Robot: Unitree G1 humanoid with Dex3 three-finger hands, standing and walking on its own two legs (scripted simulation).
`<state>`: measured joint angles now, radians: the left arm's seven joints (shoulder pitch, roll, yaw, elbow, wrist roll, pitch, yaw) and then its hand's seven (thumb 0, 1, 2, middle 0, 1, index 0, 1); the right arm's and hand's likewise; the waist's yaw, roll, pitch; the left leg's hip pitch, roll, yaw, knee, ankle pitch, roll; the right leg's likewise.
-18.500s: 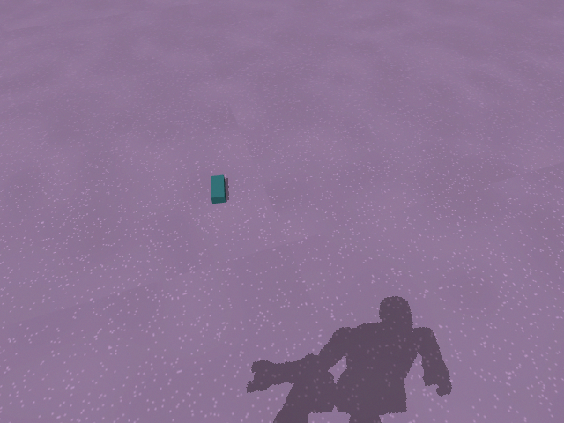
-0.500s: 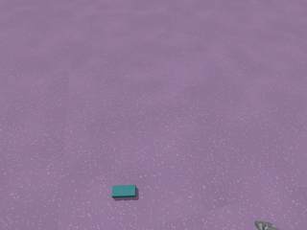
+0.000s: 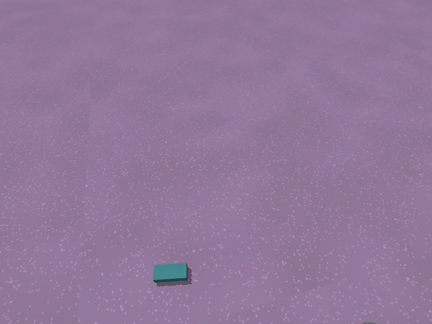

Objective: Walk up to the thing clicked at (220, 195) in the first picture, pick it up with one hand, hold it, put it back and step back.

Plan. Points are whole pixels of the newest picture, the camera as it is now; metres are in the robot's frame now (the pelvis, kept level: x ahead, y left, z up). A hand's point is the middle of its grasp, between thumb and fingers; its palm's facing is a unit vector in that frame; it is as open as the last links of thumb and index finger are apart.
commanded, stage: walk up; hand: left
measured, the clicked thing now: (170, 272) +0.41 +0.22 -0.76
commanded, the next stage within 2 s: stand in 0.42 s
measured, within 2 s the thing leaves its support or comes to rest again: neither
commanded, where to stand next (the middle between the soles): +0.04 -0.02 m, yaw +2 degrees
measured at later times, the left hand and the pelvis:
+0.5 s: hand out of the picture +0.10 +0.24 -0.16, palm faces -0.04 -0.94 -0.34, open 7.4 cm; pelvis +0.01 -0.01 +0.00, yaw +0 degrees
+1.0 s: hand out of the picture +0.07 +0.25 -0.16, palm faces -0.02 -0.94 -0.34, open 7.4 cm; pelvis +0.01 +0.00 +0.00, yaw +1 degrees
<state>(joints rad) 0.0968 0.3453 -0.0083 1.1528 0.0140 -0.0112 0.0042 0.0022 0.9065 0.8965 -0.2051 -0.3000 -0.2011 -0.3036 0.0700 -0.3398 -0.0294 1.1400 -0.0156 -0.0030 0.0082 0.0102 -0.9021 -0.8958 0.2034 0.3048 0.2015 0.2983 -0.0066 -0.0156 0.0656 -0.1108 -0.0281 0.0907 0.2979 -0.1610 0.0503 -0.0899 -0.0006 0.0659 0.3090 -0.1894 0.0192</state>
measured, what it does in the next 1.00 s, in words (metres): stands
